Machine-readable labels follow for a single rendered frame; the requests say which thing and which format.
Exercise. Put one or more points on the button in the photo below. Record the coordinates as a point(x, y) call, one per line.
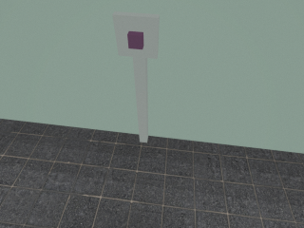
point(135, 39)

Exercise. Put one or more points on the panel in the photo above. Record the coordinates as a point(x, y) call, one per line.
point(149, 24)

